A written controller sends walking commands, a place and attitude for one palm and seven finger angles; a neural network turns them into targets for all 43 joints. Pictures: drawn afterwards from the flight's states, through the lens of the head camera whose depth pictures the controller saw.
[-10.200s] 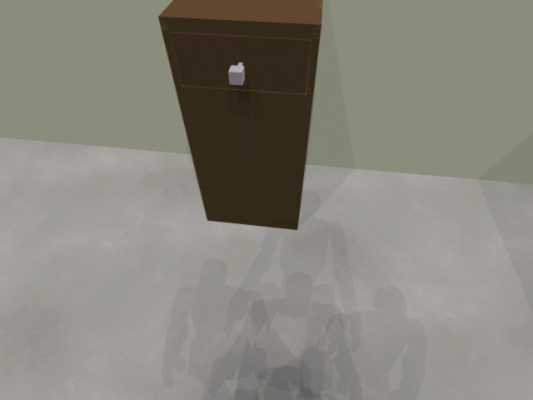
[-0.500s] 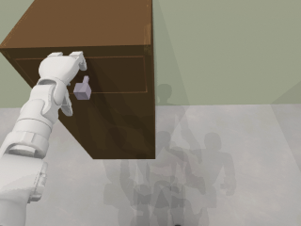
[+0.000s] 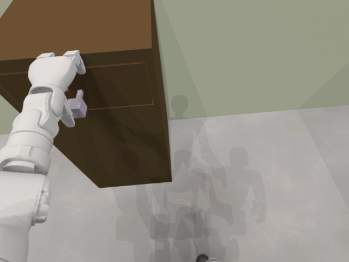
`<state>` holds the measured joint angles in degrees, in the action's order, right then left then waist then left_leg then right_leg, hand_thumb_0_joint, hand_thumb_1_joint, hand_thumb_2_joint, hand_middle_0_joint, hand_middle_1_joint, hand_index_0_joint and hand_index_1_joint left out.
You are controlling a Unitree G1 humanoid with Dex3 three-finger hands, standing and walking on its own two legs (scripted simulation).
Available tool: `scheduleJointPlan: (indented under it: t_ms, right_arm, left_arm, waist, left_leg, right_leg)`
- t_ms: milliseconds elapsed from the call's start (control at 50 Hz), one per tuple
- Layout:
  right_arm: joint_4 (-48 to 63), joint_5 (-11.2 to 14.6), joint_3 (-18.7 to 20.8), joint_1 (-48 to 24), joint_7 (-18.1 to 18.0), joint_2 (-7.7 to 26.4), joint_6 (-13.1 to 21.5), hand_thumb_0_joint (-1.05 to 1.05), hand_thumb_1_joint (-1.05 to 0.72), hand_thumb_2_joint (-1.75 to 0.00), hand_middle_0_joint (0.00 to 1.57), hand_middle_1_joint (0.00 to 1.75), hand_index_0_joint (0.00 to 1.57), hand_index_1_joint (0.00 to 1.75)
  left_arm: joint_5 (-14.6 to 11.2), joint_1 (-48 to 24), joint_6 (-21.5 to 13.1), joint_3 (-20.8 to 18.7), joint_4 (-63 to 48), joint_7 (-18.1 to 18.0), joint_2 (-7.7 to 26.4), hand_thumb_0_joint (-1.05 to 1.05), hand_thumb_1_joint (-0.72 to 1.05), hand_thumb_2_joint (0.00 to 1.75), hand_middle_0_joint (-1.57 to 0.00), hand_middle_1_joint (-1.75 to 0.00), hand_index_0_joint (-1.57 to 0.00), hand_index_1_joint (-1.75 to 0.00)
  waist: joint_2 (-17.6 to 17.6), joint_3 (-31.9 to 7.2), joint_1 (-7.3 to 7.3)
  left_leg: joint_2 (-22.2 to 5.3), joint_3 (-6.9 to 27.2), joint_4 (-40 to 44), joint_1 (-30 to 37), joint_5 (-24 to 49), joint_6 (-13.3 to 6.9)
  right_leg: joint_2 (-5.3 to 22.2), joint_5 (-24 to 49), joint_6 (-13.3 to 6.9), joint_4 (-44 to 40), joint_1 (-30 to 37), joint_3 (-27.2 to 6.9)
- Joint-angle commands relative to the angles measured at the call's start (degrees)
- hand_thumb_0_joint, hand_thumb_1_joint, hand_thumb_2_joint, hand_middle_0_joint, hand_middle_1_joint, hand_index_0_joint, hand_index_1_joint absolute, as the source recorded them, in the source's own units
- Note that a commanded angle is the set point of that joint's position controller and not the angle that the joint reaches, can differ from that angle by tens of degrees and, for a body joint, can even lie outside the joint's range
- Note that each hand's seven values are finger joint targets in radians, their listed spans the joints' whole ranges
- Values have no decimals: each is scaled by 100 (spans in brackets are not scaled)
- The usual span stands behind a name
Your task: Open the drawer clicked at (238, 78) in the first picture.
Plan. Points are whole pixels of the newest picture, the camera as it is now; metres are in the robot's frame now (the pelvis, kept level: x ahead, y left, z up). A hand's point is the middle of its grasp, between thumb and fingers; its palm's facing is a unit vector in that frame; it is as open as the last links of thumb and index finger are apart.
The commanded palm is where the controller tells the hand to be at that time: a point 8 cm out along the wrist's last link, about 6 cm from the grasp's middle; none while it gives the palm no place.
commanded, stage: move the hooked fingers above the handle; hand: left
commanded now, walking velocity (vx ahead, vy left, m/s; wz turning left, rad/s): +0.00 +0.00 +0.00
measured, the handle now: (78, 102) +0.52 +0.26 +0.03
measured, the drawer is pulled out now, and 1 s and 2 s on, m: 0.00 0.00 0.00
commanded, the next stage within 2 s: none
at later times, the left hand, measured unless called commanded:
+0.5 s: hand (76, 86) +0.49 +0.22 +0.12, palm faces +0.07 +0.00 -1.00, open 13.4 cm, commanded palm +0.46 +0.27 +0.16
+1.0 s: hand (70, 89) +0.49 +0.24 +0.11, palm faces +0.06 -0.03 -1.00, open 13.8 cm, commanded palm +0.48 +0.27 +0.16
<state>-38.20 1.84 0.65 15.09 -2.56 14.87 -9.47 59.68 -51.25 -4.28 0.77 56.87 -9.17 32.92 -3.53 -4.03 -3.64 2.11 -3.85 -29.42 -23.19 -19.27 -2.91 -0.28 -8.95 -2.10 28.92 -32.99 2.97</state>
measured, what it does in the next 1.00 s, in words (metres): stands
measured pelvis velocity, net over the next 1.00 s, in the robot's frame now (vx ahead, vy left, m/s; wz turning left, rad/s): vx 0.00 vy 0.01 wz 0.04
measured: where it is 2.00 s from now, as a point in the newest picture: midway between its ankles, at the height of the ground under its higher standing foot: outside the picture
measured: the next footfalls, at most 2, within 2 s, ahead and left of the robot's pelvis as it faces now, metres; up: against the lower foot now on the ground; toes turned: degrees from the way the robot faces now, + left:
none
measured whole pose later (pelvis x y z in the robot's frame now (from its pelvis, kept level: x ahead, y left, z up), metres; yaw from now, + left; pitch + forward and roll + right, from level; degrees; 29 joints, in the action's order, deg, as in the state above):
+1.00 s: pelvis +0.00 +0.01 -0.01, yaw +2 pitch +15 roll +0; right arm -39.3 1.1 2.3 17.3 -3.8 17.5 -7.0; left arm 58.4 -53.0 -13.1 3.5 54.3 -10.0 33.5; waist -1.7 -4.6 -3.9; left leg 2.6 -1.7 -33.9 -27.5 -20.9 -3.1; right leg 0.7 -10.6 -1.9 31.8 -35.8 5.0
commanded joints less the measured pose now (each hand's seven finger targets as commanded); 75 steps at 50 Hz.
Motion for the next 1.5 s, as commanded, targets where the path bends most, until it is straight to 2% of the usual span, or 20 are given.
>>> scheduleJointPlan:
  t_ms: [0, 100, 160, 200, 240, 280, 360, 480, 580, 620, 700, 780, 840, 960, 1020, 1080, 1140, 1220, 1360, 1480]
  right_arm:
    - [500, 28, 289, 321, -170, 961, 162, 0, -90, -90, 20, 30, 20, 30]
    - [550, 44, 341, 476, -221, 961, 255, 0, -90, -90, 20, 30, 20, 30]
    - [496, 0, 390, 576, -224, 938, 294, 0, -90, -90, 20, 30, 20, 30]
    - [438, -41, 424, 670, -211, 931, 329, 0, -90, -90, 20, 30, 20, 30]
    - [400, -85, 411, 701, -206, 932, 333, 0, -90, -90, 20, 30, 20, 30]
    - [376, -109, 384, 651, -186, 929, 325, 0, -90, -90, 20, 30, 20, 30]
    - [346, -108, 302, 420, -72, 928, 286, 0, -90, -90, 20, 30, 20, 30]
    - [475, 29, 230, 155, -144, 1001, 123, 0, -90, -90, 20, 30, 20, 30]
    - [592, 78, 200, 60, -266, 1002, 92, 0, -90, -90, 20, 30, 20, 30]
    - [637, 77, 217, 140, -303, 1006, 114, 0, -90, -90, 20, 30, 20, 30]
    - [611, 57, 333, 415, -317, 977, 256, 0, -90, -90, 20, 30, 20, 30]
    - [463, -28, 431, 658, -311, 939, 356, 0, -90, -90, 20, 30, 20, 30]
    - [297, -91, 457, 845, -277, 951, 388, 0, -90, -90, 20, 30, 20, 30]
    - [198, -112, 304, 675, -94, 972, 342, 0, -90, -90, 20, 30, 20, 30]
    - [242, -96, 272, 626, -41, 1026, 248, 0, -90, -90, 20, 30, 20, 30]
    - [318, -56, 247, 512, -71, 1062, 142, 0, -90, -90, 20, 30, 20, 30]
    - [395, -6, 203, 411, -123, 1017, 85, 0, -90, -90, 20, 30, 20, 30]
    - [529, 63, 143, 339, -238, 1021, 90, 0, -90, -90, 20, 30, 20, 30]
    - [728, 57, 193, 404, -339, 1003, 257, 0, -90, -90, 20, 30, 20, 30]
    - [543, -53, 419, 783, -340, 981, 416, 0, -90, -90, 20, 30, 20, 30]
  left_arm:
    - [-85, -2313, 62, -268, -678, 57, 1769, 0, -50, 30, -30, -120, -30, -120]
    - [-208, -2569, -318, 283, -1064, 396, 1135, 0, -50, 30, -30, -120, -30, -120]
    - [-280, -3006, -656, 247, -1565, 374, 1136, 0, -50, 30, -30, -120, -30, -120]
    - [-306, -3406, -853, 49, -1898, 188, 1335, 0, -50, 30, -30, -120, -30, -120]
    - [-224, -3335, -889, -584, -1886, -101, 2039, 0, -50, 30, -30, -120, -30, -120]
    - [-141, -3362, -775, -925, -1814, -395, 2431, 0, -50, 30, -30, -120, -30, -120]
    - [-8, -2848, -102, -889, -1019, -692, 2444, 0, -50, 30, -30, -120, -30, -120]
    - [-86, -2379, 320, -890, -684, -366, 2605, 0, -50, 30, -30, -120, -30, -120]
    - [-101, -1951, 192, -863, -630, 22, 2621, 0, -50, 30, -30, -120, -30, -120]
    - [-50, -1896, 57, -692, -664, 158, 2452, 0, -50, 30, -30, -120, -30, -120]
    - [-171, -2309, -432, 69, -1109, 369, 1434, 0, -50, 30, -30, -120, -30, -120]
    - [-352, -3393, -977, 263, -2068, 325, 1222, 0, -50, 30, -30, -120, -30, -120]
    - [-333, -3541, -1119, -202, -2109, 11, 1660, 0, -50, 30, -30, -120, -30, -120]
    - [-105, -3152, -326, -665, -795, -618, 2170, 0, -50, 30, -30, -120, -30, -120]
    - [74, -2992, 212, -500, -308, -558, 2137, 0, -50, 30, -30, -120, -30, -120]
    - [64, -2992, 397, -679, -329, -470, 2434, 0, -50, 30, -30, -120, -30, -120]
    - [72, -2706, 472, -525, -175, -274, 2302, 0, -50, 30, -30, -120, -30, -120]
    - [62, -2526, 351, -461, -30, -35, 2352, 0, -50, 30, -30, -120, -30, -120]
    - [0, -2267, -216, -467, -447, 165, 2269, 0, -50, 30, -30, -120, -30, -120]
    - [-162, -3171, -995, -444, -1763, 51, 2095, 0, -50, 30, -30, -120, -30, -120]
  waist:
    - [540, -1984, -15]
    - [445, -1950, -190]
    - [82, -2166, -245]
    - [-94, -2366, -250]
    - [-225, -2659, -86]
    - [-227, -2801, 0]
    - [-176, -2599, 157]
    - [794, -2462, 193]
    - [738, -2373, 282]
    - [644, -2272, 197]
    - [368, -1982, -165]
    - [-142, -2380, -398]
    - [-336, -2666, -295]
    - [-183, -2275, -47]
    - [44, -2304, -45]
    - [519, -2452, -4]
    - [523, -2169, 42]
    - [791, -1798, 19]
    - [494, -1949, 33]
    - [-108, -2848, -223]
  left_leg:
    - [-56, 254, 406, -477, 1492, 31]
    - [-36, 308, 317, -210, 1240, -6]
    - [3, 396, 187, 29, 1320, 5]
    - [10, 473, 111, 133, 1486, 29]
    - [41, 454, 32, -3, 1794, 60]
    - [57, 444, -13, -214, 2064, 105]
    - [30, 310, 53, -635, 2059, 161]
    - [-7, 181, 286, -965, 1681, 62]
    - [-27, 148, 405, -886, 1370, 22]
    - [-27, 148, 389, -798, 1264, 8]
    - [-69, 253, 281, -250, 1219, -11]
    - [-13, 458, 52, 378, 1477, 15]
    - [6, 600, -75, 504, 1942, 134]
    - [23, 487, -56, -450, 2032, 218]
    - [-16, 399, -58, -638, 2214, 217]
    - [-2, 332, 47, -773, 2034, 138]
    - [-19, 289, 202, -858, 1612, 120]
    - [-32, 286, 336, -1052, 867, 64]
    - [-38, 229, 233, -1014, 643, 19]
    - [-39, 405, -85, -147, 1343, 20]
  right_leg:
    - [90, 1049, 42, -58, 2565, -395]
    - [86, 698, 48, -131, 2179, -408]
    - [69, 639, 12, -65, 1961, -434]
    - [58, 662, -8, -8, 1896, -452]
    - [59, 969, -41, 155, 2146, -463]
    - [51, 1241, -44, 276, 2289, -443]
    - [72, 1442, -32, 343, 2523, -400]
    - [137, 1491, 84, 78, 3125, -493]
    - [175, 1201, 86, -44, 3170, -568]
    - [147, 1060, 92, -59, 2956, -535]
    - [89, 703, 73, -127, 2146, -435]
    - [57, 566, 27, -70, 1641, -440]
    - [13, 709, -34, 128, 1524, -360]
    - [10, 975, -59, 354, 1730, -260]
    - [-6, 1290, -22, 378, 1939, -245]
    - [7, 1347, 28, 295, 2368, -299]
    - [38, 1030, 39, 190, 2384, -314]
    - [74, 358, 65, -4, 2290, -393]
    - [109, 219, 62, -10, 2250, -534]
    - [62, 647, 16, 162, 1983, -552]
